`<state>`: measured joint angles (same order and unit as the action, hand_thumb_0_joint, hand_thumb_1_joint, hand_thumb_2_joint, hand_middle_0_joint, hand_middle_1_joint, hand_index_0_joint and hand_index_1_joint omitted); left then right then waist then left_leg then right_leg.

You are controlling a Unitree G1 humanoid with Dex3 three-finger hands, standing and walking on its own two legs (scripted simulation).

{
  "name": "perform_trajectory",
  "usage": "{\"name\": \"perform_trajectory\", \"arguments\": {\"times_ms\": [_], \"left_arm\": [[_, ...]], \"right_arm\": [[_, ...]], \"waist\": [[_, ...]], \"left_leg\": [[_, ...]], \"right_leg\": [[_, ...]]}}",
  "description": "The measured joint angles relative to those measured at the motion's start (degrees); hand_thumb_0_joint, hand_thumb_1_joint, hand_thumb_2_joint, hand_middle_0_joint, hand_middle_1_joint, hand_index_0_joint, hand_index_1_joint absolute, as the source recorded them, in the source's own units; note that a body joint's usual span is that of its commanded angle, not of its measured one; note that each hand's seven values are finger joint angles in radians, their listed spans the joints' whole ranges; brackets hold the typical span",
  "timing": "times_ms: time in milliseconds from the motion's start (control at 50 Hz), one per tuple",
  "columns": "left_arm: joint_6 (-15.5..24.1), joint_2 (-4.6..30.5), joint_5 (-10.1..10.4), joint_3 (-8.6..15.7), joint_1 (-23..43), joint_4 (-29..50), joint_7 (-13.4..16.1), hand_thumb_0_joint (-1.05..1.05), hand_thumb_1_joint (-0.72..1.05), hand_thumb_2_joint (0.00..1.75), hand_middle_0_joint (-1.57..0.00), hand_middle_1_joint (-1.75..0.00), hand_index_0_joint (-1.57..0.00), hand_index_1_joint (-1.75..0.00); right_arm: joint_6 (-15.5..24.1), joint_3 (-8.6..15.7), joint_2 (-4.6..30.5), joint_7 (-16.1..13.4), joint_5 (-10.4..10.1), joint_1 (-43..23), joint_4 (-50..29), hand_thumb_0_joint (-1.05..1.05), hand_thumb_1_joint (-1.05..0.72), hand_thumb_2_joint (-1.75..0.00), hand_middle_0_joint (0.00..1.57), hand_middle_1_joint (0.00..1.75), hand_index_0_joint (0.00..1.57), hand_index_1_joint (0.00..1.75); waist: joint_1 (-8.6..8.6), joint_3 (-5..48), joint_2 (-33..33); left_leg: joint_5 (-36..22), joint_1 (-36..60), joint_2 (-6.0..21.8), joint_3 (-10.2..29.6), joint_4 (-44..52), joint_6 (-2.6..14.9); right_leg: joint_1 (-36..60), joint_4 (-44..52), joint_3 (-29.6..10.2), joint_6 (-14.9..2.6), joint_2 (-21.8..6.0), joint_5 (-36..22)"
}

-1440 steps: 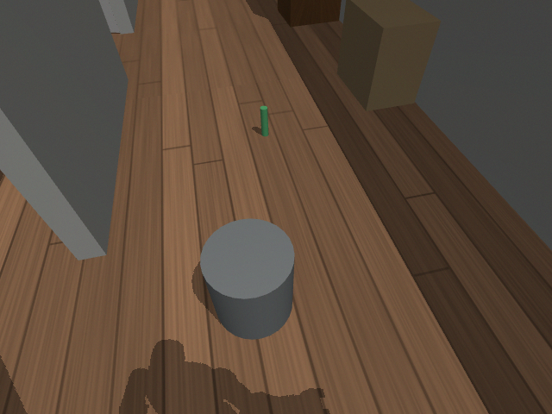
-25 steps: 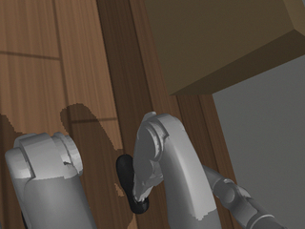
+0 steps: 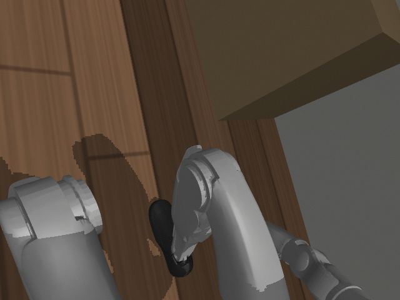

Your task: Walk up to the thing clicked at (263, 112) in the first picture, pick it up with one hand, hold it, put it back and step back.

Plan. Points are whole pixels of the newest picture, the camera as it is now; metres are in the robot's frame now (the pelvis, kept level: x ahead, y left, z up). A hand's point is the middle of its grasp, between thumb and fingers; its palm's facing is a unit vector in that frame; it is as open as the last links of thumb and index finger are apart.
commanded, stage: settle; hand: left
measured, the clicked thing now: out of the picture +0.42 +0.30 -0.19
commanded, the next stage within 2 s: lift in 1.92 s
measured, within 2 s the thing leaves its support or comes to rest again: leaves its support in 0.12 s
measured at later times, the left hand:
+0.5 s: hand out of the picture +0.40 +0.31 -0.10, palm faces +0.37 -0.93 +0.00, open 5.5 cm
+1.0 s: hand out of the picture +0.39 +0.32 +0.00, palm faces +0.35 -0.94 -0.06, open 5.5 cm
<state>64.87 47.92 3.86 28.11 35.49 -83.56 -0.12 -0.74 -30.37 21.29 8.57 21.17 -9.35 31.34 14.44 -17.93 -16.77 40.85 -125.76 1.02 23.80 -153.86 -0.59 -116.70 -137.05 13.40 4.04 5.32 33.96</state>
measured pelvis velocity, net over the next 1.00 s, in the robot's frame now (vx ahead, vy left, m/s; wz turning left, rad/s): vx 0.02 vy -0.02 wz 0.14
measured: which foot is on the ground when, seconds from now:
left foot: down 0.00-1.00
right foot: down 0.00-1.00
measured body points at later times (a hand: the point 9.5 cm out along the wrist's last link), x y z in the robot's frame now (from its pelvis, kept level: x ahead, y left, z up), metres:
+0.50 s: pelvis +0.01 -0.01 +0.01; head +0.19 +0.18 +0.38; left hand +0.38 +0.36 -0.09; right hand +0.20 -0.24 -0.03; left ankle +0.08 +0.12 -0.25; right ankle +0.15 -0.13 -0.25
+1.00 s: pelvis +0.02 -0.02 +0.05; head +0.21 +0.10 +0.44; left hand +0.37 +0.37 +0.01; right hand +0.22 -0.25 -0.05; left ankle +0.08 +0.12 -0.25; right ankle +0.15 -0.13 -0.25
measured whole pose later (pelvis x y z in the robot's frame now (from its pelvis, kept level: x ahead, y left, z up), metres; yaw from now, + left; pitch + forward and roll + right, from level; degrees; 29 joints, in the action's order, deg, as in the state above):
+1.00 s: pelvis +0.02 -0.02 +0.05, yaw +8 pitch +27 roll -10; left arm 37.5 29.2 9.4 23.5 29.1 -47.0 -11.3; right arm -3.8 -8.2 17.5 5.8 6.1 1.7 35.8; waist 6.6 1.7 -2.5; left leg 39.8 -128.6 1.0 11.5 -140.1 -1.4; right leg -123.2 -133.3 5.0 2.8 0.1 38.1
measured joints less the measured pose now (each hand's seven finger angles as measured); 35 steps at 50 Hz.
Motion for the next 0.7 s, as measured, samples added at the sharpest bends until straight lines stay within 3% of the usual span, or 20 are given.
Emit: {"name": "perform_trajectory", "arguments": {"times_ms": [100, 200, 320, 700], "left_arm": [[-0.4, -0.5, 0.0, 0.6, -0.5, 2.2, -0.2, 0.03, 0.23, 1.04, -1.01, -1.12, -0.93, -1.16], [-1.4, -1.9, 1.4, 0.9, -0.9, 5.9, -0.6, 0.03, 0.22, 1.06, -1.02, -1.11, -0.94, -1.15], [-5.0, -3.3, 0.9, -0.8, -1.9, 11.2, -1.9, 0.03, 0.21, 1.07, -1.02, -1.11, -0.95, -1.15], [-19.8, -13.0, 3.5, -5.6, -5.3, 29.8, -7.3, 0.03, 0.22, 1.06, -1.02, -1.11, -0.94, -1.15]], "right_arm": [[-0.3, 0.4, 0.2, 0.1, -0.1, 0.3, 0.0, 0.0, -0.87, -0.9, 0.21, 0.3, 0.21, 0.3], [-0.3, 1.5, 0.0, 0.1, -0.6, 0.7, 0.7, 0.0, -0.88, -0.9, 0.21, 0.3, 0.21, 0.3], [-0.9, 4.1, -0.5, 0.0, -1.9, 1.5, 1.2, 0.0, -0.88, -0.9, 0.21, 0.3, 0.21, 0.3], [-2.0, 15.4, -2.1, -0.7, -10.2, 8.1, 2.2, 0.0, -0.87, -0.89, 0.21, 0.3, 0.21, 0.3]], "waist": [[-0.41, -0.3, 0.4], [-0.87, 0.5, 1.0], [-1.36, 2.7, 2.5], [-5.89, 14.1, 10.1]], "left_leg": [[0.2, 0.0, 0.0, -0.1, 0.3, -0.13], [0.3, -0.1, -0.1, -0.5, 0.7, -0.37], [-0.1, -0.7, -0.3, -1.5, 1.6, -0.4], [-1.7, -2.9, 0.0, -8.0, 8.0, 0.25]], "right_leg": [[0.0, 0.1, 0.0, -0.11, -0.1, 0.2], [-0.2, 0.1, -0.4, 0.38, -0.5, 0.5], [-0.9, 0.2, -1.0, 0.37, -1.1, 0.7], [-4.2, 2.1, -5.1, -1.29, -3.5, 2.0]]}}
